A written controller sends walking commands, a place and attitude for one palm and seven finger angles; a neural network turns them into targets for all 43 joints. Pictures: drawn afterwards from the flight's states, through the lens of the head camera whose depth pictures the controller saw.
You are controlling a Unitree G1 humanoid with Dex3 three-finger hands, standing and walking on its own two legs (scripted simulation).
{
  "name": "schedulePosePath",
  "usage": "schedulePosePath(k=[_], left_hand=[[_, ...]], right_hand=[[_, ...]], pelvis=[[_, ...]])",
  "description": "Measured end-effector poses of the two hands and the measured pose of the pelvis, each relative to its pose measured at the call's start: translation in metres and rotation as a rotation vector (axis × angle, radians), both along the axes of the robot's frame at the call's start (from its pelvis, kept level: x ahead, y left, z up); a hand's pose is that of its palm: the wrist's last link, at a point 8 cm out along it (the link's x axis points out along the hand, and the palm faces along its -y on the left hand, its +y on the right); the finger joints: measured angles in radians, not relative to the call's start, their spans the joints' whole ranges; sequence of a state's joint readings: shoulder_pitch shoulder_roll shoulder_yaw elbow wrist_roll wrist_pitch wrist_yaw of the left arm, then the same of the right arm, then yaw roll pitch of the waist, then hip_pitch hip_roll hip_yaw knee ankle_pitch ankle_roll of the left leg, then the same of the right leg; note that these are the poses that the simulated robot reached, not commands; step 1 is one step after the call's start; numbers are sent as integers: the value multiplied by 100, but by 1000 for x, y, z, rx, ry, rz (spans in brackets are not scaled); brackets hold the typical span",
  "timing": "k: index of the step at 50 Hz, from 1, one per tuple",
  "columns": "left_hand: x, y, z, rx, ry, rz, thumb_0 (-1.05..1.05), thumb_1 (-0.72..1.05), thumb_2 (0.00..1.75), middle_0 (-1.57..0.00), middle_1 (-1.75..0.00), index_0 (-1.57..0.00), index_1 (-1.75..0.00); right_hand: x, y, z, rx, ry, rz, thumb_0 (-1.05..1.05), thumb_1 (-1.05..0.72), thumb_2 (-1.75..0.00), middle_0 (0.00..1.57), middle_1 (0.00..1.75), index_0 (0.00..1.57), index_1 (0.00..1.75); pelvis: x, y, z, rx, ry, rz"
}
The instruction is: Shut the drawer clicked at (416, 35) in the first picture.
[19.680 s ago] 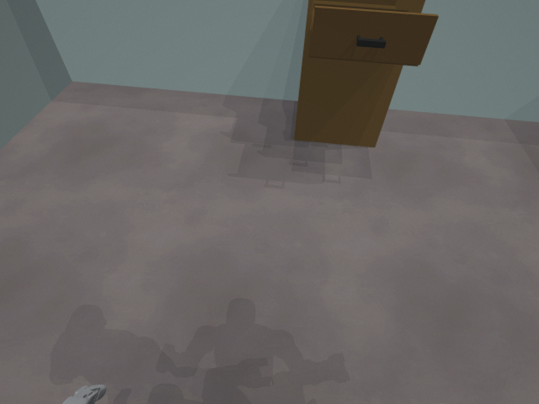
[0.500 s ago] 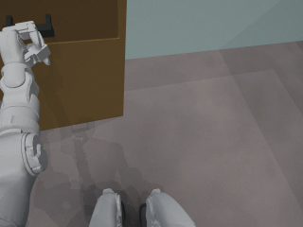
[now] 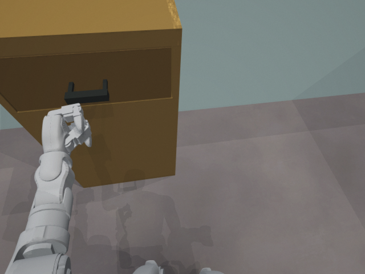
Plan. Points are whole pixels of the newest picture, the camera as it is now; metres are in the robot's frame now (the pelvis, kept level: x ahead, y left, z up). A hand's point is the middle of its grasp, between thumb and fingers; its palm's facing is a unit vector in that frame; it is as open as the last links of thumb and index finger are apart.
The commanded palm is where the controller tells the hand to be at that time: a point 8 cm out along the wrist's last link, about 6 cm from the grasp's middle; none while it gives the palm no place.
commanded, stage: draw the hand back to the body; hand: left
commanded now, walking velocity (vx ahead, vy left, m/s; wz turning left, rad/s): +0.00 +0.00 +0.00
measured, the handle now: (88, 90) +0.56 +0.24 +0.02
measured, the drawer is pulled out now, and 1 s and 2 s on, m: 0.00 0.00 0.00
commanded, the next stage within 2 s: step back with the hand held close in 1.14 s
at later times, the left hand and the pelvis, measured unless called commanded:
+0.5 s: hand (35, 187) +0.26 +0.22 +0.13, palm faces +0.27 -0.93 -0.24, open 3.3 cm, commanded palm +0.21 +0.27 +0.16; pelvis -0.02 -0.01 +0.04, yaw +3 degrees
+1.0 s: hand out of the picture +0.15 +0.23 +0.22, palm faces +0.40 -0.83 -0.39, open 3.3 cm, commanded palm +0.10 +0.27 +0.23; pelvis -0.01 -0.02 +0.06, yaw +3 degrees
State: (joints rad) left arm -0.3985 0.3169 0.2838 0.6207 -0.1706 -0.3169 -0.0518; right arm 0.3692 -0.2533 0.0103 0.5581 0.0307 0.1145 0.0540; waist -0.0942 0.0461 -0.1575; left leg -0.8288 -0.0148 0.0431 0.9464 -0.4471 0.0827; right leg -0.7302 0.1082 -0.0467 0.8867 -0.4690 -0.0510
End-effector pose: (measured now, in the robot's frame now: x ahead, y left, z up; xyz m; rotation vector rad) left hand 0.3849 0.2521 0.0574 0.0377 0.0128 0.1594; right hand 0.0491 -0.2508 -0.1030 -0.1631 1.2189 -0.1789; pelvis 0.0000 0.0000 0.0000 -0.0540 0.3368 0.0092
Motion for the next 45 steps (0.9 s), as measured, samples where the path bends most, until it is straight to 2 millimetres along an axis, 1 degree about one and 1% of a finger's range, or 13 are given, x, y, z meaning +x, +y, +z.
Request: schedulePosePath(k=[3, 7, 11, 14, 15, 19, 22, 26, 33, 39, 45], left_hand=[[-23, 8, 12, -8, -15, 36, 2, 90, 90, -140, -160, -140, -160], [-51, 17, 29, 5, -54, 54, 2, 90, 90, -140, -160, -140, -160], [-77, 12, 43, 12, -52, -1, 2, 90, 90, -140, -160, -140, -160], [-96, 8, 52, 5, -44, -24, 2, 90, 90, -140, -160, -140, -160], [-103, 8, 55, 36, -32, -18, 2, 90, 90, -140, -160, -140, -160], [-128, 9, 68, 145, 18, 33, 2, 90, 90, -140, -160, -140, -160], [-145, 12, 78, 184, 33, 78, 2, 90, 90, -140, -160, -140, -160], [-166, 16, 93, 211, 26, 124, 2, 90, 90, -140, -160, -140, -160], [-199, 15, 118, 250, -16, 152, 2, 90, 90, -140, -160, -140, -160], [-228, 15, 139, 302, -51, 174, 2, 90, 89, -140, -160, -140, -160], [-256, 16, 161, 371, -82, 211, 2, 90, 89, -140, -159, -140, -160]], right_hand=[[25, 2, 9, 1, -82, 32, 0, -91, -90, 20, 30, 20, 30], [57, 2, 20, -11, -189, 79, 1, -91, -90, 20, 30, 20, 30], [82, 4, 30, -18, -287, 118, 1, -91, -90, 20, 30, 20, 30], [94, 7, 39, -17, -357, 139, 1, -91, -90, 20, 30, 20, 30], [97, 8, 43, -16, -373, 144, 1, -91, -90, 20, 30, 20, 30], [105, 17, 58, -8, -419, 151, 1, -91, -90, 20, 30, 20, 30], [108, 23, 67, 2, -447, 163, 1, -91, -90, 20, 30, 20, 30], [109, 30, 75, 16, -470, 183, 1, -91, -90, 20, 30, 20, 30], [108, 34, 78, 33, -482, 207, 1, -91, -90, 20, 30, 20, 30], [109, 30, 79, 37, -486, 212, 1, -91, -90, 20, 30, 20, 30], [117, 25, 80, 39, -507, 216, 1, -91, -90, 20, 30, 20, 30]], pelvis=[[3, -2, 6, 6, -36, 12], [1, -3, 9, 9, -79, 32], [-5, -3, 14, 12, -121, 46], [-10, -3, 17, 17, -153, 51], [-12, -3, 19, 20, -167, 50], [-18, -5, 28, 32, -227, 46], [-21, -7, 35, 37, -267, 49], [-24, -7, 42, 42, -314, 52], [-23, -8, 51, 51, -364, 48], [-18, -11, 54, 55, -384, 45], [-13, -13, 55, 58, -390, 47]])
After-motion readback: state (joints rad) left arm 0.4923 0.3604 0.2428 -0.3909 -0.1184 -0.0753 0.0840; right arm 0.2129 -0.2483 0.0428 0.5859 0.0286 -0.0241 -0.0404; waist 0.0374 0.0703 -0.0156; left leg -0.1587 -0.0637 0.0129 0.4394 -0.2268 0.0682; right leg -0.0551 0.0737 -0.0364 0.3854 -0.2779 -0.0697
